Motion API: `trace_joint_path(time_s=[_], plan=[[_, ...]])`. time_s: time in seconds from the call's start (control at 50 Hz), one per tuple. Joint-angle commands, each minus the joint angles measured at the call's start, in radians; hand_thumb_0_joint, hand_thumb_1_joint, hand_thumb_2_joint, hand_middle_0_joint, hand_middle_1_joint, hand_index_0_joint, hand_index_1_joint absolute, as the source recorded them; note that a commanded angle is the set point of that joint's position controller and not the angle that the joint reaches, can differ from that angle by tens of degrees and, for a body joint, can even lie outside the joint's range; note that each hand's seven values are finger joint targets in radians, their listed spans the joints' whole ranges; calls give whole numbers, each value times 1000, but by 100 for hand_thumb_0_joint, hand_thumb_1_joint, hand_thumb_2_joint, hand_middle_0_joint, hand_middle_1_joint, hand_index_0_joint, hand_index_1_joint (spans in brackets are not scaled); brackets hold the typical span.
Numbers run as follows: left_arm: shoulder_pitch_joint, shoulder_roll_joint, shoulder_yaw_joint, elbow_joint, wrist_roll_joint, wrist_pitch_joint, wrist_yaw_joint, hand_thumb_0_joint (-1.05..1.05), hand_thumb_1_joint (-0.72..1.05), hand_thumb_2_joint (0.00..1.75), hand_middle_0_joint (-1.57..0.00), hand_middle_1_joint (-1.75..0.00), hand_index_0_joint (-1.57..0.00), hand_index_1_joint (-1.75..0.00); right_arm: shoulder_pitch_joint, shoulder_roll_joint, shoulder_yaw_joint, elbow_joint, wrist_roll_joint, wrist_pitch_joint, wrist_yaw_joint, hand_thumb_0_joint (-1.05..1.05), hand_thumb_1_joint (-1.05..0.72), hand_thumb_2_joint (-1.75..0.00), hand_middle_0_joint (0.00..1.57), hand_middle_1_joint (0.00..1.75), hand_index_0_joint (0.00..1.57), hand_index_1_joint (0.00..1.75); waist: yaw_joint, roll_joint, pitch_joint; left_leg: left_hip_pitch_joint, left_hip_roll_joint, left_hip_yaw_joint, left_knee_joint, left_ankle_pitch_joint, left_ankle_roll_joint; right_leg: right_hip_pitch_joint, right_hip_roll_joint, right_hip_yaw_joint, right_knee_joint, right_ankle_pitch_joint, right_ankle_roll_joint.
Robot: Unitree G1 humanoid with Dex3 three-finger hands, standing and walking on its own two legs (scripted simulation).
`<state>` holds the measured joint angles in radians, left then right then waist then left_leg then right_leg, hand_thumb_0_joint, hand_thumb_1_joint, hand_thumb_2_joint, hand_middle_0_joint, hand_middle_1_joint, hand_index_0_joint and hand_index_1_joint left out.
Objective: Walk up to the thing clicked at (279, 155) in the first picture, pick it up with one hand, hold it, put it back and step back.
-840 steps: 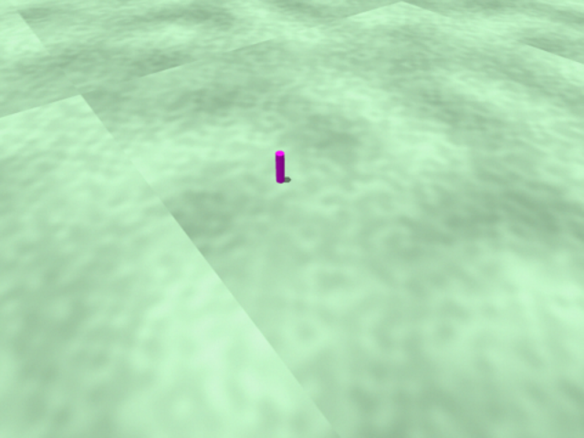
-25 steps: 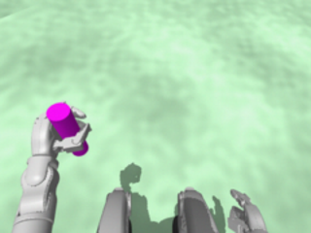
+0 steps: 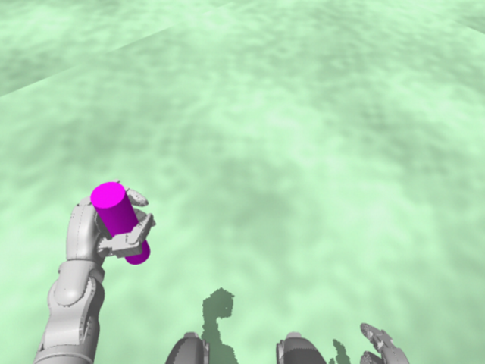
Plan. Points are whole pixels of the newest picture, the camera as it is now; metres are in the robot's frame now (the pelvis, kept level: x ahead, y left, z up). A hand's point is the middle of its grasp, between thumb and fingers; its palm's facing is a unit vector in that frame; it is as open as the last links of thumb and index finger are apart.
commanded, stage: lift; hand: left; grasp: from the side
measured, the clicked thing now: (125, 228) +0.34 +0.19 +0.03
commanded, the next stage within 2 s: hold in 0.62 s
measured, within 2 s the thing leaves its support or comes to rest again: neither
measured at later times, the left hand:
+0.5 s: hand (135, 201) +0.35 +0.16 +0.09, palm faces +0.02 -1.00 +0.00, open 5.8 cm
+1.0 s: hand (132, 195) +0.35 +0.16 +0.11, palm faces +0.02 -1.00 +0.01, open 5.8 cm
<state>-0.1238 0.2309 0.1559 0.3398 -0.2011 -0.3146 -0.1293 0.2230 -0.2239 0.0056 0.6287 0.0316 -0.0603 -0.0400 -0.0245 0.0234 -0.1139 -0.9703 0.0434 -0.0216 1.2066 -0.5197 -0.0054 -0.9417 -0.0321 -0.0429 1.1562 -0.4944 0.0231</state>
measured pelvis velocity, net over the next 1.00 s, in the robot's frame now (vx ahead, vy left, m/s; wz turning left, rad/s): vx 0.03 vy -0.01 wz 0.00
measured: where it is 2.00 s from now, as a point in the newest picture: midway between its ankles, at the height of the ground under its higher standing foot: outside the picture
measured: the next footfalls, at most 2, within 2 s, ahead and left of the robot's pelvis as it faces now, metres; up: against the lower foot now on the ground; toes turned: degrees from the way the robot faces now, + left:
none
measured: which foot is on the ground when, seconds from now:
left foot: down 0.00-1.00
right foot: down 0.00-1.00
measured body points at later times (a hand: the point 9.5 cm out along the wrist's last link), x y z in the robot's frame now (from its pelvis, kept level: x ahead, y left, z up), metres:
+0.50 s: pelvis +0.02 -0.01 +0.04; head +0.09 +0.00 +0.49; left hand +0.35 +0.21 +0.09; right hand +0.16 -0.26 -0.07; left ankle +0.03 +0.12 -0.64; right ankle +0.04 -0.14 -0.64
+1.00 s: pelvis +0.03 -0.01 +0.06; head +0.07 +0.00 +0.50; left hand +0.35 +0.21 +0.11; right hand +0.16 -0.26 -0.05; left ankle +0.03 +0.12 -0.64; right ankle +0.04 -0.14 -0.64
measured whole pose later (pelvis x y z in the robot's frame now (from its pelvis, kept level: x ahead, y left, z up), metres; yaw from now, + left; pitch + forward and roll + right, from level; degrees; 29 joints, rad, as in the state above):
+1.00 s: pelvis +0.03 -0.01 +0.06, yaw +0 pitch +8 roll -1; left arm -0.12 0.20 0.16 0.40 -0.20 -0.33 -0.15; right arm 0.23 -0.22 -0.01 0.66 0.01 -0.02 -0.04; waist -0.02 0.02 -0.05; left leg -0.59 0.05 0.00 0.88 -0.43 -0.02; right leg -0.58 -0.02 -0.04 0.85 -0.41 0.02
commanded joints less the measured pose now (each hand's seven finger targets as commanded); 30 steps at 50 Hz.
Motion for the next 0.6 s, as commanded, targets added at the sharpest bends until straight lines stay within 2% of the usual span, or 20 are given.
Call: trace_joint_path(time_s=[0.0,0.02,0.04,0.06,0.1,0.12,0.16,0.18,0.22,0.24,0.3,0.34,0.36,0.38,0.46,0.5,0.58], plan=[[-215,121,46,-206,-12,-72,8,0,54,127,-131,-138,-133,-137,4,-140,-55,-120,-1,-40,-10,0,-88,-89,20,30,20,30,-3,-12,-318,261,-28,-10,-231,185,11,251,30,2,-211,207,-33],[-240,142,55,-231,-11,-78,8,0,53,127,-132,-139,-134,-138,-4,-141,-56,-121,-1,-43,-10,0,-88,-89,20,30,20,30,3,-12,-299,257,-31,-2,-242,172,13,269,29,7,-231,200,-31],[-220,134,57,-189,-5,-74,8,0,52,127,-132,-139,-134,-138,10,-141,-58,-108,-3,-43,-11,0,-89,-89,20,30,20,30,-6,-3,-303,281,-26,-8,-251,189,12,261,31,4,-225,215,-34],[-229,120,40,-224,-6,-76,8,0,52,126,-130,-138,-132,-137,2,-138,-56,-117,-3,-42,-10,0,-88,-89,20,30,20,30,4,12,-294,298,-29,-4,-268,182,9,264,29,4,-236,210,-35],[-243,122,43,-217,-7,-82,8,0,53,128,-130,-138,-131,-138,0,-140,-57,-112,-4,-39,-12,0,-88,-89,20,30,20,30,-5,15,-283,327,-25,-7,-287,173,9,264,32,2,-255,200,-36],[-218,104,36,-196,-12,-78,5,0,53,127,-131,-138,-132,-137,6,-138,-57,-109,-4,-41,-11,0,-88,-89,20,30,20,30,-4,4,-270,337,-23,-12,-300,188,7,278,34,-5,-257,211,-36],[-232,126,56,-217,-12,-85,6,0,54,128,-130,-138,-131,-137,7,-138,-59,-105,-7,-40,-10,0,-88,-89,20,30,20,30,8,30,-289,366,-22,-12,-310,222,3,294,35,-6,-260,235,-39],[-222,104,40,-191,-14,-81,5,0,55,128,-129,-138,-131,-137,14,-137,-58,-103,-6,-38,-11,0,-88,-89,20,30,20,30,0,8,-292,374,-23,-6,-307,250,5,316,35,-3,-270,264,-37],[-236,107,38,-193,-13,-86,0,0,53,128,-129,-138,-131,-137,7,-137,-60,-105,-7,-38,-12,0,-88,-89,20,30,20,30,-9,-25,-259,356,-26,4,-315,241,12,351,32,5,-297,270,-30],[-231,125,52,-190,-10,-87,-3,0,53,127,-129,-138,-130,-137,4,-137,-61,-102,-8,-37,-12,0,-87,-89,20,30,20,30,-1,-23,-251,346,-28,8,-318,237,13,360,30,9,-305,269,-30],[-248,109,37,-201,-12,-92,-16,0,53,126,-127,-137,-129,-136,4,-138,-62,-101,-11,-33,-11,0,-88,-89,20,30,20,30,-6,15,-258,400,-25,5,-343,250,7,358,34,4,-313,274,-35],[-220,108,57,-167,-20,-87,-13,0,55,128,-128,-138,-130,-137,12,-137,-63,-93,-11,-30,-11,0,-88,-89,20,30,20,30,3,-11,-276,398,-27,9,-341,294,8,403,33,5,-319,321,-32],[-227,101,46,-167,-20,-87,-16,0,55,128,-128,-138,-130,-137,3,-141,-64,-99,-10,-30,-12,0,-87,-89,20,30,20,30,-1,-24,-252,403,-26,12,-347,292,10,397,32,8,-329,323,-31],[-249,126,58,-193,-19,-94,-19,0,54,127,-129,-138,-131,-137,9,-135,-62,-94,-13,-27,-12,0,-88,-89,20,30,20,30,1,2,-270,404,-30,16,-342,308,10,421,30,13,-333,341,-29],[-218,106,59,-156,-19,-89,-21,0,55,128,-128,-138,-130,-137,9,-139,-65,-91,-13,-20,-13,0,-87,-89,20,30,20,30,4,-23,-259,429,-28,20,-359,338,9,442,31,11,-345,373,-28],[-239,92,43,-181,-26,-93,-25,0,54,128,-128,-138,-130,-137,10,-142,-66,-90,-14,-20,-12,0,-87,-89,20,30,20,30,-2,-3,-267,465,-26,18,-364,372,6,449,34,9,-345,399,-31],[-231,122,69,-157,-16,-93,-29,0,54,126,-128,-137,-130,-136,13,-141,-69,-80,-18,-15,-12,0,-87,-89,20,30,20,30,5,-7,-262,469,-25,15,-377,377,6,465,36,4,-355,398,-31]])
